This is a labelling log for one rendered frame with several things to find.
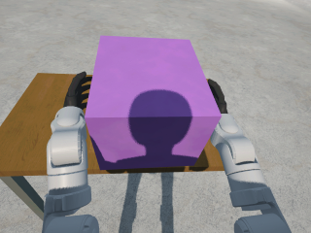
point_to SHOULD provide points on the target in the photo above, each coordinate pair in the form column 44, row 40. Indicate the left robot upper arm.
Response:
column 74, row 224

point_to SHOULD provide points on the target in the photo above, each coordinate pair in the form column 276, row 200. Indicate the robot left hand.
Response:
column 74, row 96

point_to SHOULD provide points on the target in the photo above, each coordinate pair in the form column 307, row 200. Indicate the robot right hand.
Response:
column 218, row 96

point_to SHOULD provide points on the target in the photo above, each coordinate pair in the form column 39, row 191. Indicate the carton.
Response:
column 149, row 104

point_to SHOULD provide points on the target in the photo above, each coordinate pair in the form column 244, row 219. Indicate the robot right forearm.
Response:
column 246, row 181

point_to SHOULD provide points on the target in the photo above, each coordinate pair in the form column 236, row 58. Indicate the right robot upper arm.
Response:
column 266, row 223

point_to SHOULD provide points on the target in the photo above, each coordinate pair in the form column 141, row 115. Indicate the robot left forearm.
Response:
column 67, row 164

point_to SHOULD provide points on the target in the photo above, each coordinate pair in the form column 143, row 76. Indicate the table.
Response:
column 25, row 133

